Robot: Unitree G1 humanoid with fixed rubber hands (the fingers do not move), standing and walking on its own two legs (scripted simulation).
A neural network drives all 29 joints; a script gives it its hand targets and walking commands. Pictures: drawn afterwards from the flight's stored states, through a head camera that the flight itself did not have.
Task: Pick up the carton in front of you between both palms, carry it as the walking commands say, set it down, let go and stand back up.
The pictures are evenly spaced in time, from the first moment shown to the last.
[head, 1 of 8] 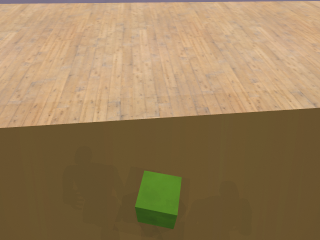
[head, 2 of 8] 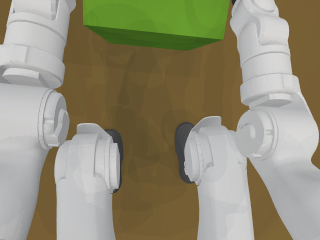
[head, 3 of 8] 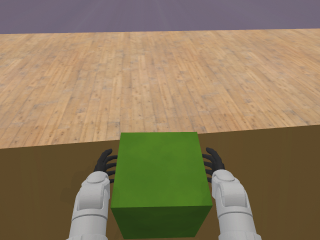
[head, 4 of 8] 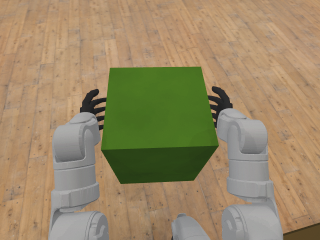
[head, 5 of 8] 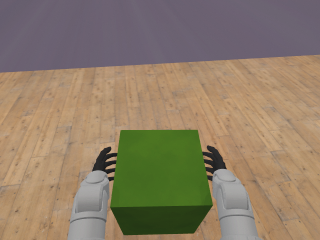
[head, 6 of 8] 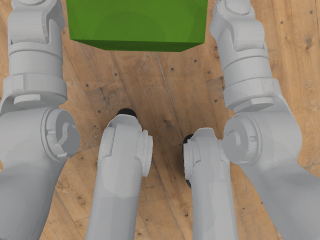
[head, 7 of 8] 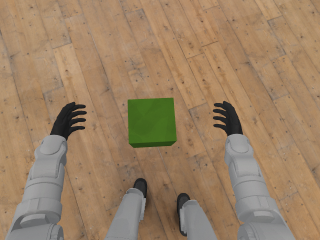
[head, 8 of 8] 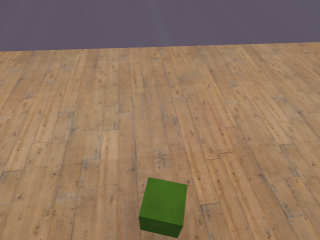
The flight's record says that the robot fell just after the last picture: no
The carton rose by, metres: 0.68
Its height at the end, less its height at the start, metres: -0.11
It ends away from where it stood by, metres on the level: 2.22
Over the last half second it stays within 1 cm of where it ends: yes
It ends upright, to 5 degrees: yes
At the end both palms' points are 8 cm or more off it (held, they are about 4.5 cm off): yes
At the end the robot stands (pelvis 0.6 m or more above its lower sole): yes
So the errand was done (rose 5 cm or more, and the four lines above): yes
